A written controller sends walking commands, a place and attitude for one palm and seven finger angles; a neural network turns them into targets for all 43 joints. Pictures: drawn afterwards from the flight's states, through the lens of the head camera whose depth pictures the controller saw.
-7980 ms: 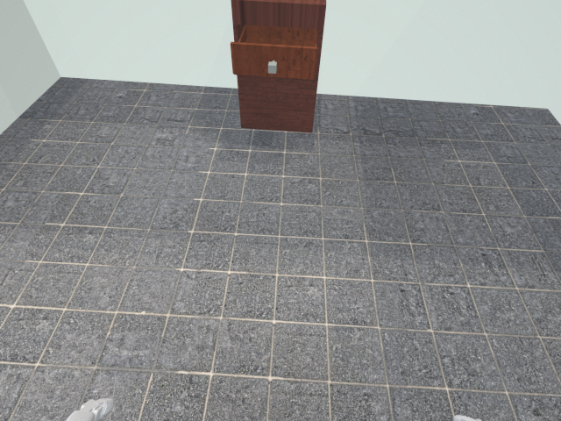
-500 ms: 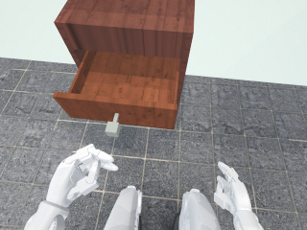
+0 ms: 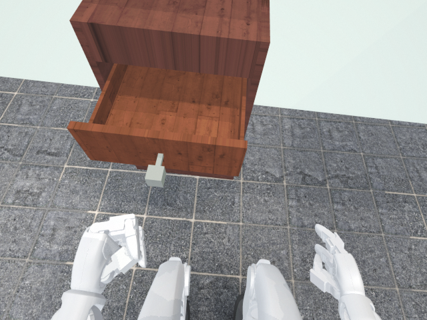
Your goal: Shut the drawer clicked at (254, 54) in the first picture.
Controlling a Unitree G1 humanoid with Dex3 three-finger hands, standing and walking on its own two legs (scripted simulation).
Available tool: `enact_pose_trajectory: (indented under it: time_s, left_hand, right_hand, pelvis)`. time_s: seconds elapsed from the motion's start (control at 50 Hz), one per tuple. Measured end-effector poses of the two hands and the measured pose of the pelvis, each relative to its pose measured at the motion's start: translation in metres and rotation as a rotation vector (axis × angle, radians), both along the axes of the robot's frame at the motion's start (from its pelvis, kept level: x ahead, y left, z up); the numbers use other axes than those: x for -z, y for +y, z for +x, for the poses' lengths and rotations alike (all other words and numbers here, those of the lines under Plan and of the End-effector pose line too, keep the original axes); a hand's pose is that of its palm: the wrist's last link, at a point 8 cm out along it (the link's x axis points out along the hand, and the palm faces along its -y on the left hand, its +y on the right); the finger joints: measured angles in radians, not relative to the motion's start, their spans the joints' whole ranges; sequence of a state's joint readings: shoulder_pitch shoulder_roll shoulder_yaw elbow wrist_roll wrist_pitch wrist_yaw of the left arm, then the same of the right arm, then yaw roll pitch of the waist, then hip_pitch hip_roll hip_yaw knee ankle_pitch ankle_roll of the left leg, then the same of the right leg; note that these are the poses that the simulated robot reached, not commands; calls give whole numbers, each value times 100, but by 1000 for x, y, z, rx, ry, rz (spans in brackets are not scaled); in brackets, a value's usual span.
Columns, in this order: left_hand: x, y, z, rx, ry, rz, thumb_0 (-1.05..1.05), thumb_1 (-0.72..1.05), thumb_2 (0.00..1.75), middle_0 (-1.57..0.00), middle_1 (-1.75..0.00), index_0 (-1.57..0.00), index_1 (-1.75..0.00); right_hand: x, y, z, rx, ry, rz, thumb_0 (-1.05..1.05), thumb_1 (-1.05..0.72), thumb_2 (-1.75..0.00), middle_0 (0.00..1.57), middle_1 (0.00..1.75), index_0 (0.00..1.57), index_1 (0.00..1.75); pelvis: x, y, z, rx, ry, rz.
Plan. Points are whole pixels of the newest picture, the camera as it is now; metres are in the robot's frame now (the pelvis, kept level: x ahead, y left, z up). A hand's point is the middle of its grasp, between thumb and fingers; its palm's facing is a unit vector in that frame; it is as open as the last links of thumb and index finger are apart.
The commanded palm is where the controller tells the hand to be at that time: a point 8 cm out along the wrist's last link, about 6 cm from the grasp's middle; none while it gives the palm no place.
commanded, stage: raise the hand and make a fist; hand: left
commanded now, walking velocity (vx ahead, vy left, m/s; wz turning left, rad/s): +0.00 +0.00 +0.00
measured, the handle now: (157, 168) +0.43 +0.15 -0.08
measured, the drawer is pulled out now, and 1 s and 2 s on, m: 0.21 0.21 0.21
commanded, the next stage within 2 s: bring the fist close to the handle in 0.66 s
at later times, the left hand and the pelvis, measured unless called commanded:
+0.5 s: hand (151, 246) +0.24 +0.12 +0.02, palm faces -0.11 -0.99 +0.01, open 3.3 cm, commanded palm +0.22 +0.18 +0.02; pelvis +0.02 +0.00 +0.00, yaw +0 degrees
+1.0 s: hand (153, 242) +0.25 +0.12 -0.01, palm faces -0.07 -1.00 +0.00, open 3.3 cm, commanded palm +0.24 +0.17 +0.00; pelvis +0.01 -0.01 -0.02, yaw +0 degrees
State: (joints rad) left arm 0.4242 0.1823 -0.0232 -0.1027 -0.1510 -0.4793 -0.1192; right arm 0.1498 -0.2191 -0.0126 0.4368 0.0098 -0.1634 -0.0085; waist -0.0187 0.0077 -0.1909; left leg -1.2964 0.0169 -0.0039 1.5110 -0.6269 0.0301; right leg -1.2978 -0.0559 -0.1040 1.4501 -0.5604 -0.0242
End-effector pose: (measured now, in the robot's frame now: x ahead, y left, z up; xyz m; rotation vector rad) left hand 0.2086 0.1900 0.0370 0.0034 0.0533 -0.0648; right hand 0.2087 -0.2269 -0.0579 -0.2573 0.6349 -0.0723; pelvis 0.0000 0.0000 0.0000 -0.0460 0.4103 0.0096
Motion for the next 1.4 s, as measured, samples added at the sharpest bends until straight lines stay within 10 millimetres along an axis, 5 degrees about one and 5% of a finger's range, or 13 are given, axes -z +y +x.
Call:
enact_pose_trajectory:
  time_s: [0.08, 0.18, 0.28, 0.42, 0.58, 0.78, 0.96, 1.12, 1.24, 1.4]
  left_hand:
    - [-8, 1, 4, -29, -23, -4, 2, 90, 90, -133, -152, -133, -152]
    - [10, -18, 1, 58, 78, -20, 2, 90, 90, -137, -157, -137, -157]
    - [23, -16, 6, 39, 93, -12, 2, 90, 90, -139, -159, -139, -158]
    - [6, -5, 19, -18, -11, 1, 2, 90, 90, -140, -159, -140, -159]
    - [19, -18, 9, 46, 123, -8, 2, 90, 90, -140, -160, -140, -159]
    - [7, -11, 14, 0, 9, 5, 2, 90, 90, -140, -160, -140, -160]
    - [41, -17, 19, 27, 88, 1, 2, 89, 90, -140, -160, -140, -159]
    - [43, -10, 38, 19, -18, 13, 2, 90, 90, -140, -160, -140, -160]
    - [68, -23, 44, 78, 70, 3, 2, 90, 90, -140, -160, -140, -160]
    - [71, -8, 58, -10, -16, 17, 2, 90, 90, -140, -160, -140, -159]
  right_hand:
    - [4, 15, 3, -40, 23, 35, 1, -90, -90, 20, 30, 20, 29]
    - [8, 24, 5, -51, 50, 52, 1, -90, -90, 20, 30, 20, 30]
    - [15, 19, 6, -45, 72, 28, 1, -90, -90, 20, 30, 20, 30]
    - [26, 10, 8, -38, 119, 24, 1, -90, -90, 20, 30, 20, 29]
    - [19, 3, 14, -3, 113, 26, 1, -90, -90, 20, 30, 20, 29]
    - [20, 0, 22, -27, 90, 19, 1, -90, -90, 20, 30, 20, 29]
    - [29, -4, 17, -22, 93, 6, 1, -90, -90, 20, 30, 20, 29]
    - [53, -7, 3, -29, 152, 6, 1, -90, -90, 20, 30, 20, 29]
    - [65, -6, -7, -14, 186, 15, 1, -90, -90, 20, 30, 20, 29]
    - [79, -8, -15, -20, 222, 5, 1, -90, -90, 20, 30, 20, 29]
  pelvis:
    - [-2, 3, 3, -6, 7, -6]
    - [-2, 5, 6, -6, 15, -4]
    - [3, 3, 10, -4, 33, -2]
    - [6, 2, 15, -6, 48, -6]
    - [1, -1, 20, 1, 51, 4]
    - [6, -6, 20, -6, 51, -2]
    - [15, -9, 16, 0, 68, 2]
    - [29, -8, 11, -3, 89, -5]
    - [35, -5, 7, 4, 102, 1]
    - [45, -6, 4, 3, 121, -2]
